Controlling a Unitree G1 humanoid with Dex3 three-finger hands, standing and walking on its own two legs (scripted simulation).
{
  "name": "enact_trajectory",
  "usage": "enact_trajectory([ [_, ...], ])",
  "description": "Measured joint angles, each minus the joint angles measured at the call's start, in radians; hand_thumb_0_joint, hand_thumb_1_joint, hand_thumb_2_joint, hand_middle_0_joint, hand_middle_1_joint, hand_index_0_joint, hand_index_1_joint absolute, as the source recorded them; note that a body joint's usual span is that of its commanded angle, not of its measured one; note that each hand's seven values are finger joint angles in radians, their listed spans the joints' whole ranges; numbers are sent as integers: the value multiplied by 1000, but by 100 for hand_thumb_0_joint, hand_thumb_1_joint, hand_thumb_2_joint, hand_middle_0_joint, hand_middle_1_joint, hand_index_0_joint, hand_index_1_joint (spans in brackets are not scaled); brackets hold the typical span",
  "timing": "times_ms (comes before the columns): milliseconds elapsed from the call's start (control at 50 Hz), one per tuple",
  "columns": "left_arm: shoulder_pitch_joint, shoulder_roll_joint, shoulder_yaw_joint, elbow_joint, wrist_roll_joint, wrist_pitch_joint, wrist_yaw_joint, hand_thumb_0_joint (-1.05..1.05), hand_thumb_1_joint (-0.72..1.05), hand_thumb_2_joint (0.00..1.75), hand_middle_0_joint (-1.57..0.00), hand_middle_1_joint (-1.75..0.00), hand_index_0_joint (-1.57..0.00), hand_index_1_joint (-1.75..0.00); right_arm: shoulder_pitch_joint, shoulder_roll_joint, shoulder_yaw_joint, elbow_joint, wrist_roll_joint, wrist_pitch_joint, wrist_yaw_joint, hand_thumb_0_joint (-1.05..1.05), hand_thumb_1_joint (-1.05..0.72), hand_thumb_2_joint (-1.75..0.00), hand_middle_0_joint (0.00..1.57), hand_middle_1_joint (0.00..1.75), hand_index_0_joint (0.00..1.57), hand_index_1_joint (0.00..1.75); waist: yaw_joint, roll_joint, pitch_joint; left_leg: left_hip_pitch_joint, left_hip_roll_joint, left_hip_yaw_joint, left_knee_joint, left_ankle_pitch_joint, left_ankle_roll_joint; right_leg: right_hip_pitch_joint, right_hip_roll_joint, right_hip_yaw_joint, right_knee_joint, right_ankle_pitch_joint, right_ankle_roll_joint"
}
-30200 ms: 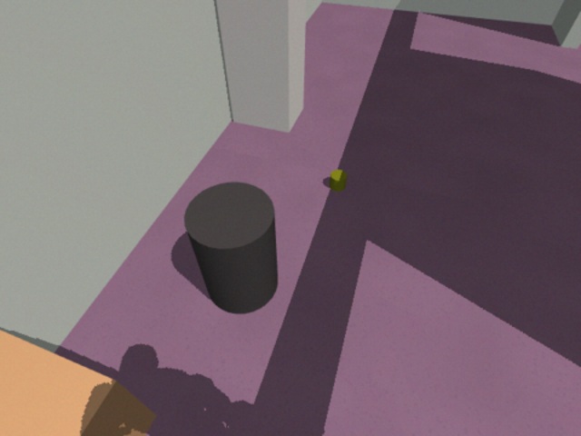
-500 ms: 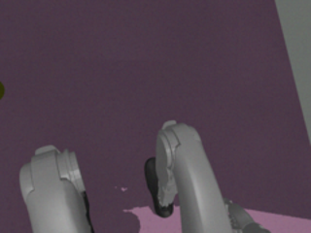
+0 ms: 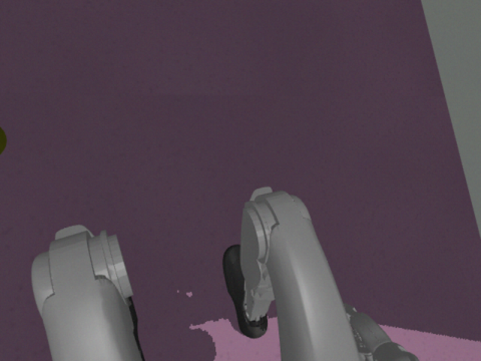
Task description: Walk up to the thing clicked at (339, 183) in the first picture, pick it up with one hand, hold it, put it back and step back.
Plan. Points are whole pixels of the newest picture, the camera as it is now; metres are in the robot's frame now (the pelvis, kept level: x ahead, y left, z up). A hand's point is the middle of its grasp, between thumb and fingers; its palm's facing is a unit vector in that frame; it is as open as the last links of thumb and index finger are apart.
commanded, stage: rise first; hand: left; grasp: from above
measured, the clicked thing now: out of the picture +0.48 +0.38 -0.28
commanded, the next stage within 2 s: none
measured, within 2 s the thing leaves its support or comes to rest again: neither
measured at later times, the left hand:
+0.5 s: hand out of the picture +0.43 +0.41 -0.16, palm faces -0.42 -0.14 -0.89, open 14.2 cm
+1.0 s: hand out of the picture +0.44 +0.41 -0.15, palm faces -0.42 -0.13 -0.90, open 14.0 cm
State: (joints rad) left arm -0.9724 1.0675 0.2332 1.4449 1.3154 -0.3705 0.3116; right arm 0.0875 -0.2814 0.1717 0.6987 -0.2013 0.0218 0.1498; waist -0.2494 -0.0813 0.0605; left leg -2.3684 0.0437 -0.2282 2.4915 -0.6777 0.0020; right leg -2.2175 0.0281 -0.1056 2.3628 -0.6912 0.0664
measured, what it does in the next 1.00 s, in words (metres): stands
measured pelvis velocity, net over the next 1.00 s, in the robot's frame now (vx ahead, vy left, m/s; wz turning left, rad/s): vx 0.00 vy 0.00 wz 0.01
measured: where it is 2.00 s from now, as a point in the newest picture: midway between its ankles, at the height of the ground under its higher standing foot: (190, 326)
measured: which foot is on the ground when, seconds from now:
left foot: down 0.00-1.00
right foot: down 0.00-1.00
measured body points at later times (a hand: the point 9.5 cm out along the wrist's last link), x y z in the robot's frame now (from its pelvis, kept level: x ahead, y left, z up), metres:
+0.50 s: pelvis +0.00 +0.00 +0.00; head +0.25 +0.12 +0.36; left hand +0.45 +0.41 -0.11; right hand +0.08 -0.27 -0.09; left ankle +0.07 +0.13 -0.28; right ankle +0.11 -0.13 -0.28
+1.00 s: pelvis +0.00 +0.00 +0.00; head +0.24 +0.12 +0.36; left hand +0.45 +0.41 -0.10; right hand +0.07 -0.27 -0.08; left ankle +0.07 +0.13 -0.28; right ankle +0.11 -0.13 -0.28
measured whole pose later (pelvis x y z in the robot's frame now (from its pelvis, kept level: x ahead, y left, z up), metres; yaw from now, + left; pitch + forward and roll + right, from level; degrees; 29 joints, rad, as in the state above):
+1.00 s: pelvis +0.00 +0.00 +0.00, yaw +0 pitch +30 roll -13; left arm -0.98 1.06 0.21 1.42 1.30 -0.36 0.28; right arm 0.10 -0.29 0.17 0.69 -0.18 0.03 0.15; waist -0.25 -0.07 0.05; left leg -2.37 0.04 -0.22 2.48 -0.66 0.00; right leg -2.22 0.02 -0.10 2.36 -0.68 0.07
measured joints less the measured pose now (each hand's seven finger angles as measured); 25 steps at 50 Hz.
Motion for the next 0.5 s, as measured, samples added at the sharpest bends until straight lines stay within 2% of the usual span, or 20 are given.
enact_trajectory([
  [500,-4,-7,-14,-12,-15,7,-23,0,-56,104,-9,-103,-8,-104,8,-2,-1,-6,13,4,2,0,-91,-90,20,30,20,30,0,7,-3,0,-2,2,-5,6,0,0,-1,1,-4,5,2],
])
